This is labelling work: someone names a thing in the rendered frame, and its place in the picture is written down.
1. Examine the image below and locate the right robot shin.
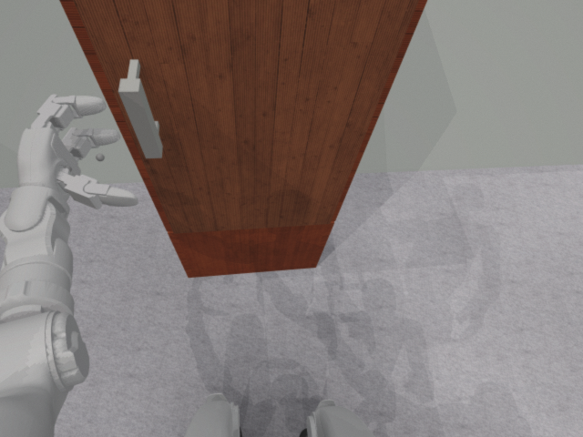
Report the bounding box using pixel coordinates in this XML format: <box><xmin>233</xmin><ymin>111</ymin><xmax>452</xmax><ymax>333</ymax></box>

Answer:
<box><xmin>315</xmin><ymin>400</ymin><xmax>335</xmax><ymax>412</ymax></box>

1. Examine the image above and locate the robot left upper arm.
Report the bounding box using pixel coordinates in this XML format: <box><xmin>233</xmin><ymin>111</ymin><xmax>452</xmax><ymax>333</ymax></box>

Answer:
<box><xmin>0</xmin><ymin>310</ymin><xmax>89</xmax><ymax>437</ymax></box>

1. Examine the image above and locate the robot left forearm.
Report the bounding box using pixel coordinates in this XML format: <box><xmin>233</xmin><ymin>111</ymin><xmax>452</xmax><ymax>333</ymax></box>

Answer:
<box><xmin>0</xmin><ymin>186</ymin><xmax>75</xmax><ymax>324</ymax></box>

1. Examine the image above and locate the cupboard door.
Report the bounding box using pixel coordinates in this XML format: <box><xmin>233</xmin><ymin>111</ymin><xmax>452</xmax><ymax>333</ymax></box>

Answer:
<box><xmin>73</xmin><ymin>0</ymin><xmax>419</xmax><ymax>234</ymax></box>

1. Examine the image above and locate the handle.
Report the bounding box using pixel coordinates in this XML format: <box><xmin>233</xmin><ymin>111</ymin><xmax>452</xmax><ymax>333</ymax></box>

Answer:
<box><xmin>118</xmin><ymin>59</ymin><xmax>163</xmax><ymax>158</ymax></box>

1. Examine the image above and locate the robot left hand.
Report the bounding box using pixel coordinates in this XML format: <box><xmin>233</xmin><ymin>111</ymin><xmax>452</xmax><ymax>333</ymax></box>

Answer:
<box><xmin>17</xmin><ymin>94</ymin><xmax>138</xmax><ymax>209</ymax></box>

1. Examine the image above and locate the right robot thigh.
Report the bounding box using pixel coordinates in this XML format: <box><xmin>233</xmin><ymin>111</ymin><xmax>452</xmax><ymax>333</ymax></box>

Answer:
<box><xmin>306</xmin><ymin>406</ymin><xmax>375</xmax><ymax>437</ymax></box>

